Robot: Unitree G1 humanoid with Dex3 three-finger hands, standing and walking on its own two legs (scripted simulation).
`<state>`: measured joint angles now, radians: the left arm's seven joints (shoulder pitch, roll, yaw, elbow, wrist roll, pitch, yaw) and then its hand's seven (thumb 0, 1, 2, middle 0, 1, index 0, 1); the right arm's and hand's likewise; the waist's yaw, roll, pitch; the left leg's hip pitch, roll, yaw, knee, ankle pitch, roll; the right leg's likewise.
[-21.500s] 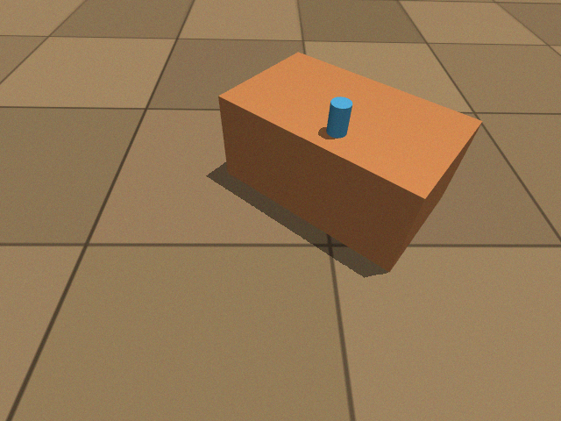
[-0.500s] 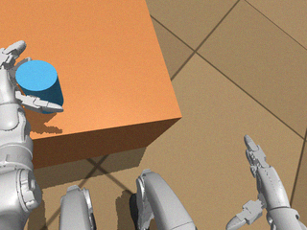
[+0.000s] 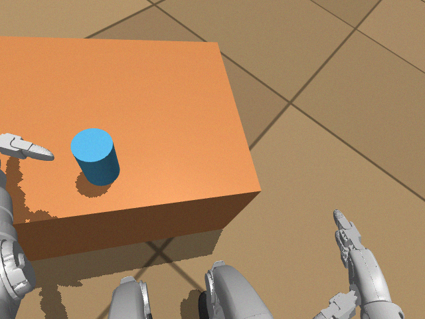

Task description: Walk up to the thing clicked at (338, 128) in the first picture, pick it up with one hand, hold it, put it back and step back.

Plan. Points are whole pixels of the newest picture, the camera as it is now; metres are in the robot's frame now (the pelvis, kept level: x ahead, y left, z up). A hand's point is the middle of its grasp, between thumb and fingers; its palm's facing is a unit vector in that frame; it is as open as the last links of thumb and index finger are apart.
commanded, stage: rise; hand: left
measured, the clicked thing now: (97, 158) +0.49 +0.16 -0.13
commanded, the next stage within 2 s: home in 0.04 s
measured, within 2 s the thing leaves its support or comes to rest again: neither
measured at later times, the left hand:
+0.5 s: hand out of the picture +0.40 +0.33 +0.08, palm faces +0.35 -0.87 -0.35, open 17.2 cm
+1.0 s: hand out of the picture +0.19 +0.18 +0.02, palm faces +0.17 -0.95 -0.25, open 17.4 cm
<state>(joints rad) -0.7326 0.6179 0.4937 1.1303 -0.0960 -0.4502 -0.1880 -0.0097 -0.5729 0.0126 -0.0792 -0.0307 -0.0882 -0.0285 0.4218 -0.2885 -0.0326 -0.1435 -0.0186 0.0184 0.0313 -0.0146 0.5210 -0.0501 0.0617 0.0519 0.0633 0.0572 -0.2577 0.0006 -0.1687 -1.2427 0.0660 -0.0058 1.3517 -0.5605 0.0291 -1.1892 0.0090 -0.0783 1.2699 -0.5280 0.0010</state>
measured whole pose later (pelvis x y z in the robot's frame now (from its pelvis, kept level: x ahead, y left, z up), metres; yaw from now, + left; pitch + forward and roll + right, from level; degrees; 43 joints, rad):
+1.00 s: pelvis +0.03 -0.01 +0.09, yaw +3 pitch +6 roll -1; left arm 0.40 0.20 -0.01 0.20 -0.04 0.08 0.13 -0.01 -0.53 0.07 -0.06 -0.06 -0.06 -0.06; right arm 0.32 -0.22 0.04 0.44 0.06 0.06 -0.12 0.01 -0.84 -0.87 0.20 0.29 0.20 0.30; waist -0.01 0.02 -0.07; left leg -0.54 0.02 0.02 0.85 -0.42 0.02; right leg -0.51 -0.01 -0.06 0.82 -0.41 0.00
